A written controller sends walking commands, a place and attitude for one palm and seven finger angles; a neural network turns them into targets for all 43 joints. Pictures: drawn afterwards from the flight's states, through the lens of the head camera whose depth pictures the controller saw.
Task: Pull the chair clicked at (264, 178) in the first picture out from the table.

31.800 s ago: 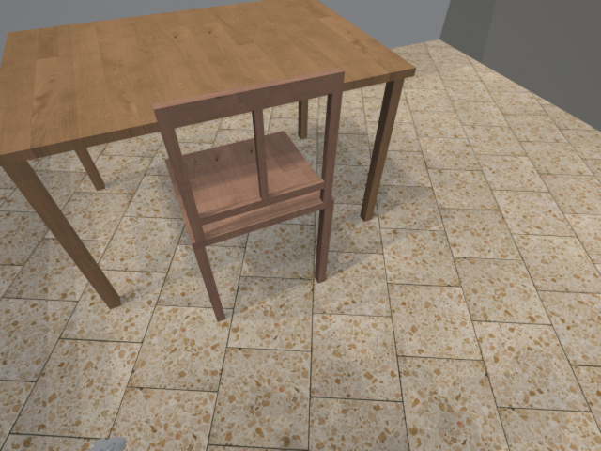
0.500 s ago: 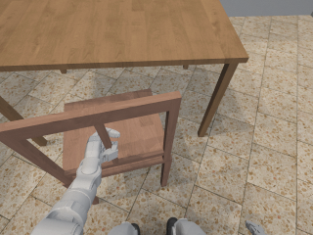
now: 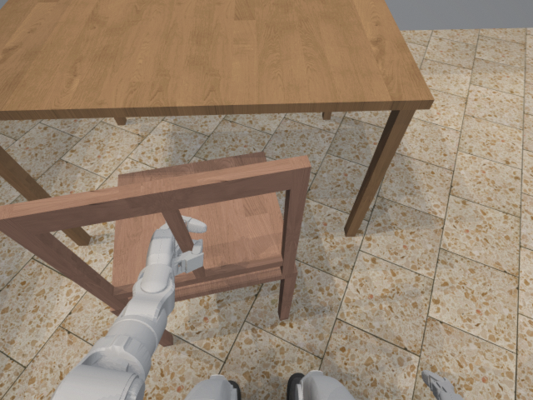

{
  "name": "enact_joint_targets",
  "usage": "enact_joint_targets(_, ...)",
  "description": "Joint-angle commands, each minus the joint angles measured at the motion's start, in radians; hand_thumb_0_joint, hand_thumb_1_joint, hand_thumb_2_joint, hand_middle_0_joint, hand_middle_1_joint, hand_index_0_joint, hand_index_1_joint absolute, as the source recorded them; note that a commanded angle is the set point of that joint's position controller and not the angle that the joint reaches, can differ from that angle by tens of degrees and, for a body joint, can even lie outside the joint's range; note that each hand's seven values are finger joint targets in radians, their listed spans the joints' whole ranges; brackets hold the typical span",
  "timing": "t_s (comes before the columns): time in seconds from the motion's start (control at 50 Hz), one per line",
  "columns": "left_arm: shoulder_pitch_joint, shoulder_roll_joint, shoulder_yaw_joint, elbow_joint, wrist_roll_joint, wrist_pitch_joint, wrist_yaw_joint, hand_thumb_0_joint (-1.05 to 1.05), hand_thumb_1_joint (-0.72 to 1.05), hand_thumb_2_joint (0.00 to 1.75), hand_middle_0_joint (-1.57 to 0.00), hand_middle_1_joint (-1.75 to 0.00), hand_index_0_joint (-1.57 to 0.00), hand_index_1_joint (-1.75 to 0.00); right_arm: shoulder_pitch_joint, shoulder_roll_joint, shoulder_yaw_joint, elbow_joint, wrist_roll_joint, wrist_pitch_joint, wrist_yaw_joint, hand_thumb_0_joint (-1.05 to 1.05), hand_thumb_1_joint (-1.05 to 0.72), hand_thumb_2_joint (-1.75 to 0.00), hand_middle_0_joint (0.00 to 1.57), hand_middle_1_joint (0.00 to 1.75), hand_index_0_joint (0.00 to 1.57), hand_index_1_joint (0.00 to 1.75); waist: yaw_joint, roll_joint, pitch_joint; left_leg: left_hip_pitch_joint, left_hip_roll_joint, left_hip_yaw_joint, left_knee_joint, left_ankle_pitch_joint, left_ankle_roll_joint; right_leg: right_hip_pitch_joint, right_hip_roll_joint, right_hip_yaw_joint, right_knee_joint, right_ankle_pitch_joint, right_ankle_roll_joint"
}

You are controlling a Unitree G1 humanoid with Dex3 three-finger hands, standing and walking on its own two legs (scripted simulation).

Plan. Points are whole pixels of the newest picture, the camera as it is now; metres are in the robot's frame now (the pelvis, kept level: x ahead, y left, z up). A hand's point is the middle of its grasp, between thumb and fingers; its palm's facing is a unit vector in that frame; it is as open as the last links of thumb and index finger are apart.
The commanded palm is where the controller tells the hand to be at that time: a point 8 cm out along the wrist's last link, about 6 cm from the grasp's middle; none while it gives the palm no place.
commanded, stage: step backward, pulling the chair out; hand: left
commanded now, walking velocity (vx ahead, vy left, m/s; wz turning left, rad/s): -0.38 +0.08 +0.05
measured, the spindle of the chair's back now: (187, 246) +0.37 +0.16 -0.07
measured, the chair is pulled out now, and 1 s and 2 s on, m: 0.15 0.21 0.22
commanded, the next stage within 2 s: none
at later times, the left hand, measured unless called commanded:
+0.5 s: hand (196, 258) +0.34 +0.13 -0.06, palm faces +0.05 -0.98 -0.18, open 5.3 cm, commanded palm +0.33 +0.18 -0.05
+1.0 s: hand (190, 288) +0.29 +0.14 -0.06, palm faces +0.05 -0.98 -0.17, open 5.3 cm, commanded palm +0.29 +0.19 -0.05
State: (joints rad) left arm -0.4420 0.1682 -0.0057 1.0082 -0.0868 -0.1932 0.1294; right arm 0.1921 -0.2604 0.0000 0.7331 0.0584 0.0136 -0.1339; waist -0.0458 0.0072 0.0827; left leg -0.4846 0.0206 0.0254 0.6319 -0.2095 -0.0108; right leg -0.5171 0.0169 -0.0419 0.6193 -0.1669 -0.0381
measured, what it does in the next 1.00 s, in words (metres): steps on the spot: left foot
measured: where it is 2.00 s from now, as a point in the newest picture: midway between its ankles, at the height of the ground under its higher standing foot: outside the picture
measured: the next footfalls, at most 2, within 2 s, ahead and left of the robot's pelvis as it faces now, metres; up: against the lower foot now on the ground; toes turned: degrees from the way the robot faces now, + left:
left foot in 0.74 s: -0.07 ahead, +0.15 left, +0.00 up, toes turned +9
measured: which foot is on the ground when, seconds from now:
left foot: down 0.00-0.52, up 0.54-0.72, down 0.74-1.00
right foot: down 0.00-1.00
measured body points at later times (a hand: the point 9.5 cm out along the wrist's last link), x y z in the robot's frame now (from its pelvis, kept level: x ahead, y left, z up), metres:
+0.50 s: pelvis -0.01 +0.00 +0.00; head +0.06 -0.02 +0.44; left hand +0.34 +0.18 -0.04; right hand +0.09 -0.24 -0.14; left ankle +0.01 +0.14 -0.72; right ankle +0.09 -0.09 -0.72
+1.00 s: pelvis -0.05 +0.01 +0.00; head +0.01 -0.01 +0.44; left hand +0.28 +0.19 -0.04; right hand +0.06 -0.25 -0.14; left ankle -0.08 +0.16 -0.72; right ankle +0.09 -0.09 -0.72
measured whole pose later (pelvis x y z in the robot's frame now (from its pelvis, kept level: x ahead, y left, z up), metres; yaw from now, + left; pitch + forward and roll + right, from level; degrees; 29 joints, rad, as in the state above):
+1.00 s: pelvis -0.05 +0.01 +0.00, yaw +2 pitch +3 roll +2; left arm -0.40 0.14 -0.03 0.92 -0.08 -0.13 0.11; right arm 0.22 -0.23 0.00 0.70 0.05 0.07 -0.11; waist -0.04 0.00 0.08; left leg -0.33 0.04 0.04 0.66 -0.38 -0.05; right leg -0.56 -0.04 -0.05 0.60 -0.09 -0.03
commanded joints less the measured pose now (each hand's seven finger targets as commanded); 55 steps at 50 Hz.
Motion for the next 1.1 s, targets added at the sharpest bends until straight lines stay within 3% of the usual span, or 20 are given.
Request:
enact_joint_targets(0.0, -0.345, 0.220, 0.037, -0.197, 0.040, -0.057, 0.031, 0.00, 0.90, 0.90, -0.50, -1.45, -0.50, -1.45, 0.032, -0.131, -0.051, -0.096, 0.003, -0.028, -0.008, 0.00, -0.90, -0.90, 0.20, 0.30, 0.20, 0.30, -0.006, -0.024, -0.373, 0.096, 0.050, -0.072, -0.022, -0.114, 0.010, 0.184, -0.193, 0.221, -0.205, -0.102, 0.005)
enact_joint_targets(0.06, -0.342, 0.233, 0.043, -0.175, 0.042, -0.042, 0.038, 0.00, 0.90, 0.90, -0.50, -1.45, -0.50, -1.45, 0.026, -0.126, -0.059, -0.084, 0.010, -0.020, 0.007, 0.00, -0.90, -0.90, 0.20, 0.30, 0.20, 0.30, -0.001, -0.113, -0.396, 0.120, -0.014, -0.042, 0.129, -0.221, -0.016, 0.211, -0.331, 0.330, -0.327, -0.096, -0.048)
enact_joint_targets(0.1, -0.324, 0.224, 0.050, -0.171, 0.043, -0.030, 0.036, 0.00, 0.90, 0.90, -0.50, -1.45, -0.50, -1.45, 0.025, -0.129, -0.056, -0.079, 0.008, -0.022, 0.009, 0.00, -0.90, -0.90, 0.20, 0.30, 0.20, 0.30, 0.008, -0.102, -0.412, 0.112, -0.013, -0.065, 0.155, -0.244, -0.022, 0.270, -0.353, 0.303, -0.292, 0.070, -0.075)
enact_joint_targets(0.14, -0.336, 0.200, 0.040, -0.196, 0.041, -0.024, 0.028, 0.00, 0.90, 0.90, -0.50, -1.45, -0.50, -1.45, 0.029, -0.130, -0.048, -0.063, 0.003, -0.028, 0.011, 0.00, -0.90, -0.90, 0.20, 0.30, 0.20, 0.30, -0.002, -0.067, -0.441, 0.143, 0.012, -0.079, 0.038, -0.151, -0.020, 0.314, -0.319, 0.226, -0.201, 0.259, -0.057)
enact_joint_targets(0.2, -0.325, 0.162, 0.016, -0.237, 0.033, -0.016, 0.021, 0.00, 0.90, 0.90, -0.50, -1.45, -0.50, -1.45, 0.011, -0.165, -0.053, -0.088, -0.003, -0.020, -0.002, 0.00, -0.90, -0.90, 0.20, 0.30, 0.20, 0.30, 0.011, 0.068, -0.415, 0.138, 0.152, -0.214, -0.160, 0.230, 0.042, 0.288, -0.118, 0.071, -0.039, 0.213, 0.047)
enact_joint_targets(0.22, -0.323, 0.139, 0.007, -0.239, 0.027, -0.015, 0.018, 0.00, 0.90, 0.90, -0.50, -1.45, -0.50, -1.45, 0.011, -0.154, -0.056, -0.094, -0.003, -0.014, 0.000, 0.00, -0.90, -0.90, 0.20, 0.30, 0.20, 0.30, 0.015, 0.048, -0.420, 0.152, 0.179, -0.216, -0.151, 0.281, 0.053, 0.292, -0.094, 0.072, -0.034, 0.188, 0.055)
enact_joint_targets(0.3, -0.343, 0.099, -0.016, -0.288, 0.026, -0.017, 0.000, 0.00, 0.90, 0.90, -0.50, -1.45, -0.50, -1.45, -0.008, -0.132, -0.049, -0.112, -0.021, -0.006, 0.001, 0.00, -0.90, -0.90, 0.20, 0.30, 0.20, 0.30, 0.022, 0.181, -0.426, 0.153, 0.222, -0.203, -0.189, 0.307, 0.062, 0.270, -0.066, 0.060, 0.076, 0.019, 0.043)
enact_joint_targets(0.38, -0.333, 0.131, 0.023, -0.277, 0.039, -0.024, -0.007, 0.00, 0.90, 0.90, -0.50, -1.45, -0.50, -1.45, 0.010, -0.133, -0.063, -0.101, -0.034, -0.008, 0.012, 0.00, -0.90, -0.90, 0.20, 0.30, 0.20, 0.30, 0.021, 0.164, -0.426, 0.206, 0.231, -0.182, -0.126, 0.415, 0.060, 0.245, -0.060, 0.068, 0.054, 0.019, 0.030)
enact_joint_targets(0.42, -0.338, 0.135, 0.026, -0.261, 0.042, -0.027, -0.010, 0.00, 0.90, 0.90, -0.50, -1.45, -0.50, -1.45, 0.012, -0.126, -0.061, -0.097, -0.029, -0.007, 0.012, 0.00, -0.90, -0.90, 0.20, 0.30, 0.20, 0.30, 0.014, 0.082, -0.418, 0.149, 0.202, -0.145, -0.076, 0.333, 0.032, 0.294, -0.097, 0.094, 0.012, 0.203, 0.020)
enact_joint_targets(0.5, -0.326, 0.227, 0.077, -0.178, 0.037, -0.024, 0.013, 0.00, 0.90, 0.90, -0.50, -1.45, -0.50, -1.45, 0.047, -0.120, -0.067, -0.078, -0.003, -0.010, 0.012, 0.00, -0.90, -0.90, 0.20, 0.30, 0.20, 0.30, 0.002, -0.170, -0.400, 0.089, -0.014, -0.044, 0.195, -0.312, -0.037, 0.246, -0.350, 0.359, -0.266, 0.132, -0.083)
enact_joint_targets(0.56, -0.319, 0.201, 0.075, -0.167, 0.048, -0.001, 0.016, 0.00, 0.90, 0.90, -0.50, -1.45, -0.50, -1.45, 0.014, -0.114, -0.056, -0.069, -0.002, -0.026, 0.028, 0.00, -0.90, -0.90, 0.20, 0.30, 0.20, 0.30, 0.039, -0.126, -0.440, 0.031, -0.012, -0.112, 0.319, -0.365, -0.034, 0.369, -0.407, 0.355, -0.253, 0.238, -0.117)
enact_joint_targets(0.6, -0.313, 0.196, 0.075, -0.196, 0.043, 0.009, 0.016, 0.00, 0.90, 0.90, -0.50, -1.45, -0.50, -1.45, 0.021, -0.121, -0.049, -0.064, 0.001, -0.029, 0.033, 0.00, -0.90, -0.90, 0.20, 0.30, 0.20, 0.30, 0.018, -0.092, -0.468, 0.062, 0.004, -0.114, 0.201, -0.333, -0.037, 0.422, -0.394, 0.289, -0.180, 0.429, -0.106)
enact_joint_targets(0.64, -0.307, 0.179, 0.061, -0.236, 0.035, 0.013, 0.016, 0.00, 0.90, 0.90, -0.50, -1.45, -0.50, -1.45, 0.018, -0.123, -0.046, -0.068, 0.004, -0.020, 0.032, 0.00, -0.90, -0.90, 0.20, 0.30, 0.20, 0.30, 0.007, -0.085, -0.499, 0.107, -0.001, -0.078, 0.066, -0.267, -0.040, 0.455, -0.370, 0.244, -0.154, 0.492, -0.074)
enact_joint_targets(0.68, -0.293, 0.170, 0.047, -0.252, 0.026, 0.027, 0.018, 0.00, 0.90, 0.90, -0.50, -1.45, -0.50, -1.45, 0.026, -0.138, -0.053, -0.069, 0.003, -0.008, 0.024, 0.00, -0.90, -0.90, 0.20, 0.30, 0.20, 0.30, -0.003, -0.086, -0.499, 0.167, 0.023, -0.065, -0.070, -0.166, -0.031, 0.451, -0.340, 0.198, -0.144, 0.444, -0.040)
enact_joint_targets(0.74, -0.276, 0.110, 0.006, -0.326, 0.018, 0.031, 0.004, 0.00, 0.90, 0.90, -0.50, -1.45, -0.50, -1.45, 0.023, -0.158, -0.065, -0.123, -0.002, 0.019, 0.013, 0.00, -0.90, -0.90, 0.20, 0.30, 0.20, 0.30, 0.011, 0.013, -0.477, 0.157, 0.145, -0.163, -0.159, 0.066, 0.032, 0.399, -0.167, 0.078, -0.091, 0.240, 0.055)
enact_joint_targets(0.78, -0.301, 0.097, -0.013, -0.395, 0.020, 0.020, -0.001, 0.00, 0.90, 0.90, -0.50, -1.45, -0.50, -1.45, 0.006, -0.137, -0.057, -0.155, -0.004, 0.024, 0.016, 0.00, -0.90, -0.90, 0.20, 0.30, 0.20, 0.30, 0.013, 0.060, -0.493, 0.152, 0.144, -0.104, -0.191, 0.004, 0.023, 0.404, -0.150, 0.066, -0.086, 0.095, 0.058)
enact_joint_targets(0.84, -0.297, 0.084, -0.019, -0.379, 0.028, 0.013, 0.003, 0.00, 0.90, 0.90, -0.50, -1.45, -0.50, -1.45, -0.014, -0.132, -0.051, -0.168, -0.010, 0.030, 0.010, 0.00, -0.90, -0.90, 0.20, 0.30, 0.20, 0.30, 0.024, 0.140, -0.420, 0.082, 0.179, -0.091, -0.206, 0.034, 0.019, 0.368, -0.113, 0.048, 0.009, 0.090, 0.053)
enact_joint_targets(0.9, -0.354, 0.109, -0.004, -0.342, 0.032, 0.006, 0.006, 0.00, 0.90, 0.90, -0.50, -1.45, -0.50, -1.45, 0.009, -0.134, -0.054, -0.148, -0.010, 0.029, 0.005, 0.00, -0.90, -0.90, 0.20, 0.30, 0.20, 0.30, 0.015, 0.063, -0.363, 0.056, 0.168, -0.067, -0.164, 0.003, 0.005, 0.313, -0.120, 0.065, 0.001, 0.096, 0.042)
enact_joint_targets(1.0, -0.353, 0.171, 0.035, -0.206, 0.038, -0.013, 0.014, 0.00, 0.90, 0.90, -0.50, -1.45, -0.50, -1.45, 0.090, -0.126, -0.059, -0.075, 0.000, 0.006, 0.006, 0.00, -0.90, -0.90, 0.20, 0.30, 0.20, 0.30, 0.005, -0.131, -0.340, 0.128, 0.029, 0.006, -0.011, -0.288, -0.012, 0.184, -0.243, 0.209, -0.282, -0.088, 0.001)
enact_joint_targets(1.08, -0.348, 0.178, 0.042, -0.142, 0.040, -0.018, 0.016, 0.00, 0.90, 0.90, -0.50, -1.45, -0.50, -1.45, 0.099, -0.127, -0.056, -0.030, 0.005, -0.022, 0.014, 0.00, -0.90, -0.90, 0.20, 0.30, 0.20, 0.30, 0.008, -0.130, -0.391, 0.197, 0.017, 0.002, 0.009, -0.261, -0.012, 0.222, -0.292, 0.211, -0.343, -0.097, -0.006)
